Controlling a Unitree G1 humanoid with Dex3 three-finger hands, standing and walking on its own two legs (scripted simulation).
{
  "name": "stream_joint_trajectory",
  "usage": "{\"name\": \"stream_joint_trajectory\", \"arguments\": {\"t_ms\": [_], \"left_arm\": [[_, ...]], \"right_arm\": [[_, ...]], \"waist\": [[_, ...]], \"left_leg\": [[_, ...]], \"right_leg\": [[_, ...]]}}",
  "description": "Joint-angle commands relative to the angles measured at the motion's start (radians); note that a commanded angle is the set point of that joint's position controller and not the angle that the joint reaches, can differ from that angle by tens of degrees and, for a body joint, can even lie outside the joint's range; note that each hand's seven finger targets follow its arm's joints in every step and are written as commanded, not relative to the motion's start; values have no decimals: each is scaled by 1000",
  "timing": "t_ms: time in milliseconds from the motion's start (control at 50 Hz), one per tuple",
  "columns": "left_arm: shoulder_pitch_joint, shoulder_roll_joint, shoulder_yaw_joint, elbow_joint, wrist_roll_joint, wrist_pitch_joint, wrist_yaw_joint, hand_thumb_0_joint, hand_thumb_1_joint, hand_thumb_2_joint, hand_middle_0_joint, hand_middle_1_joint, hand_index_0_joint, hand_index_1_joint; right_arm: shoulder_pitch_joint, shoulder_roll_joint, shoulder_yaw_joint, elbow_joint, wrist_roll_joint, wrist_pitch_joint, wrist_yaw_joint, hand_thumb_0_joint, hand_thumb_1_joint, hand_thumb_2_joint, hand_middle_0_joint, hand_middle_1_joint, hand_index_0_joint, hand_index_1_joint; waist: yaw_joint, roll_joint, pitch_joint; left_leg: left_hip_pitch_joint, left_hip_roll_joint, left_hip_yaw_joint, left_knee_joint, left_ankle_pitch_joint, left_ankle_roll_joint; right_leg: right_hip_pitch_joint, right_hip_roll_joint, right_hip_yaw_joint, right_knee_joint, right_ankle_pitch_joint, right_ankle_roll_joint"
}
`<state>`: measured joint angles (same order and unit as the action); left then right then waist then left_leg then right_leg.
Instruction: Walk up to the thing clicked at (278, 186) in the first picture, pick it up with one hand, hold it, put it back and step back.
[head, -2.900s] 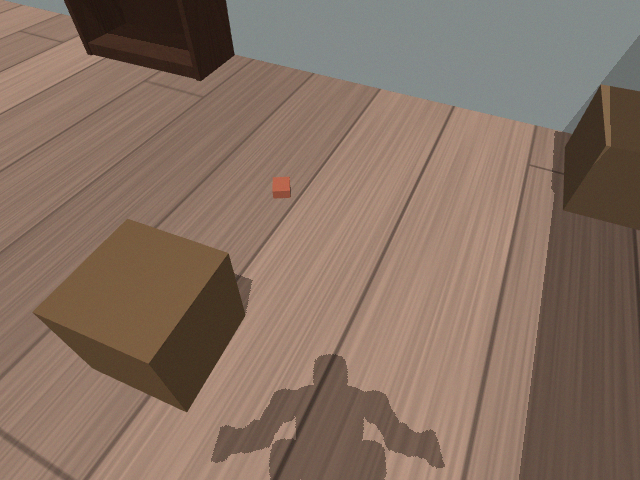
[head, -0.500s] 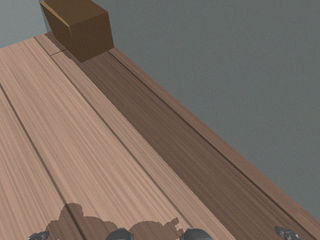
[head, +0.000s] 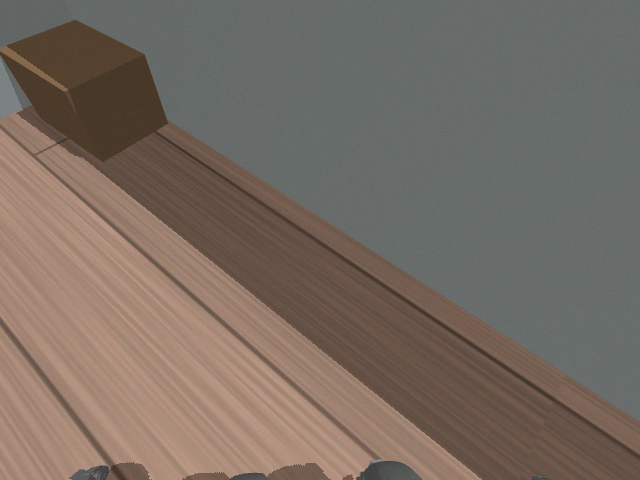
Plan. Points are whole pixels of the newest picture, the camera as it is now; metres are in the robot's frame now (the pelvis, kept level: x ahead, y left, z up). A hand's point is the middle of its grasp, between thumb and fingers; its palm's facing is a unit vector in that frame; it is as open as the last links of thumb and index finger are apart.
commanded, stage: walk up
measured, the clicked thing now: out of the picture +0.23 +1.43 -0.73
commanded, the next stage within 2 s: stand in 0.98 s
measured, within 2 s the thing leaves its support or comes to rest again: neither
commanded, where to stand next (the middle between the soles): +0.06 +0.02 m, yaw -4 degrees
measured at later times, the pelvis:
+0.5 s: pelvis +0.00 +0.01 +0.02, yaw -5 degrees
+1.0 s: pelvis +0.02 +0.01 +0.03, yaw -7 degrees
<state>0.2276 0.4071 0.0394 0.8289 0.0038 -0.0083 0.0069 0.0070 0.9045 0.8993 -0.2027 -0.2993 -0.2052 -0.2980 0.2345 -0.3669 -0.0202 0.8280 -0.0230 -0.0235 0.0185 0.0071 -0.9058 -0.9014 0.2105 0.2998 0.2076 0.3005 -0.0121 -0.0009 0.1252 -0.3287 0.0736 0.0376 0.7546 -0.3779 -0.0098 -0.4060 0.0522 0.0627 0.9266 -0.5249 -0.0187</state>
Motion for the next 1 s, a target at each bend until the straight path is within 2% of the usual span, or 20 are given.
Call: {"name": "stream_joint_trajectory", "arguments": {"t_ms": [0,20,40,60,80,100,120,160,180,200,220,240,260,320,360,420,500,700,920,980], "left_arm": [[110,160,65,-2,3,-48,9,0,900,900,-200,-300,-200,-300],[108,182,71,2,12,-52,15,0,900,900,-200,-300,-200,-300],[99,221,79,-1,22,-59,20,0,900,900,-200,-300,-200,-300],[55,270,79,-13,23,-69,23,0,900,900,-200,-300,-200,-300],[10,298,78,-21,21,-68,21,0,900,900,-200,-300,-200,-300],[-12,268,69,-20,17,-68,19,0,900,900,-200,-300,-200,-300],[-40,249,62,-12,14,-69,20,0,900,900,-200,-300,-200,-300],[-97,240,54,-3,12,-63,18,0,900,900,-200,-300,-200,-300],[-120,209,43,-4,9,-55,14,0,900,900,-200,-300,-200,-300],[-109,180,35,12,1,-51,11,0,900,900,-200,-300,-200,-300],[-78,175,33,33,1,-49,10,0,900,900,-200,-300,-200,-300],[-57,176,32,57,3,-50,10,0,900,900,-200,-300,-200,-300],[-66,180,33,70,6,-52,8,0,900,900,-200,-300,-200,-300],[-104,209,35,96,6,-58,7,0,900,900,-200,-300,-200,-300],[-119,196,27,112,1,-55,6,0,900,900,-200,-300,-200,-300],[-123,176,18,143,-2,-55,7,0,900,900,-200,-300,-200,-300],[-135,172,14,176,-7,-52,10,0,900,900,-200,-300,-200,-300],[-179,161,3,221,-7,-43,15,0,900,900,-200,-300,-200,-300],[-189,159,4,236,2,-35,17,0,900,900,-200,-300,-200,-300],[-197,154,0,243,3,-33,11,0,900,900,-200,-300,-200,-300]], "right_arm": [[-76,-279,-72,-68,1,-5,-17,0,-900,-900,200,300,200,300],[-48,-243,-60,-66,6,2,-15,0,-900,-900,200,300,200,300],[-34,-200,-49,-68,11,6,-15,0,-900,-900,200,300,200,300],[-45,-169,-39,-72,14,11,-15,0,-900,-900,200,300,200,300],[-75,-222,-61,-53,10,17,-25,0,-900,-900,200,300,200,300],[-55,-224,-63,-36,12,15,-24,0,-900,-900,200,300,200,300],[-47,-214,-58,-22,19,10,-21,0,-900,-900,200,300,200,300],[8,-197,-56,26,21,0,-19,0,-900,-900,200,300,200,300],[34,-212,-65,44,10,-7,-19,0,-900,-900,200,300,200,300],[-10,-246,-69,41,5,-10,-16,0,-900,-900,200,300,200,300],[-65,-258,-67,35,9,-11,-10,0,-900,-900,200,300,200,300],[-96,-258,-62,38,11,-8,-5,0,-900,-900,200,300,200,300],[-109,-239,-53,47,7,-4,-4,0,-900,-900,200,300,200,300],[-95,-224,-44,87,10,-1,-3,0,-900,-900,200,300,200,300],[-88,-227,-43,114,10,-5,-3,0,-900,-900,200,300,200,300],[-119,-227,-37,128,14,-10,-2,0,-900,-900,200,300,200,300],[-142,-227,-37,156,19,-10,-9,0,-900,-900,200,300,200,300],[-178,-213,-49,207,20,2,-13,0,-900,-900,200,300,200,300],[-223,-214,-60,219,19,9,-10,0,-900,-900,200,300,200,300],[-228,-195,-47,226,20,4,-16,0,-900,-900,200,300,200,300]], "waist": [[46,208,-121],[44,163,-138],[38,47,-156],[24,-76,-141],[23,-77,-113],[7,-54,-110],[-2,-53,-108],[-36,-128,-113],[-50,-100,-124],[-22,-12,-114],[9,10,-114],[28,16,-102],[29,-12,-75],[2,-12,-66],[-3,-4,-82],[8,-7,-128],[9,0,-142],[-3,-2,-165],[-4,6,-165],[-6,-6,-177]], "left_leg": [[-25,134,-137,-163,294,145],[-69,119,-121,-113,244,117],[-162,77,-93,-13,156,71],[-195,-4,-30,81,-62,24],[-89,-1,-72,142,-221,30],[-68,2,-86,123,-228,38],[-84,7,-80,68,-189,46],[77,-2,-45,-121,29,58],[144,19,-97,-207,90,67],[100,74,-201,-275,32,95],[37,120,-238,-309,-63,127],[-1,126,-229,-313,-101,132],[-29,91,-184,-307,-124,109],[22,27,-101,-262,-69,65],[99,33,-101,-304,-43,66],[109,70,-118,-346,27,79],[146,70,-88,-357,140,70],[234,72,-47,-389,226,58],[276,80,-20,-423,201,54],[279,73,-55,-446,299,39]], "right_leg": [[204,17,-89,-339,222,-14],[276,4,-23,-386,243,-30],[343,-98,180,-431,269,-67],[250,-304,484,-514,234,-165],[96,-364,523,-505,277,-253],[89,-336,465,-486,310,-242],[133,-291,386,-465,360,-207],[29,-220,276,-429,353,-132],[-18,-175,229,-390,358,-93],[-10,-105,162,-361,279,-51],[50,-63,123,-354,148,-42],[102,-56,120,-377,92,-42],[114,-71,157,-424,83,-51],[84,-135,258,-505,93,-77],[45,-132,236,-508,150,-65],[137,-97,161,-473,325,-39],[181,-106,152,-472,464,-30],[205,-124,149,-505,575,-17],[205,-119,133,-530,585,-11],[239,-138,132,-560,640,0]]}}
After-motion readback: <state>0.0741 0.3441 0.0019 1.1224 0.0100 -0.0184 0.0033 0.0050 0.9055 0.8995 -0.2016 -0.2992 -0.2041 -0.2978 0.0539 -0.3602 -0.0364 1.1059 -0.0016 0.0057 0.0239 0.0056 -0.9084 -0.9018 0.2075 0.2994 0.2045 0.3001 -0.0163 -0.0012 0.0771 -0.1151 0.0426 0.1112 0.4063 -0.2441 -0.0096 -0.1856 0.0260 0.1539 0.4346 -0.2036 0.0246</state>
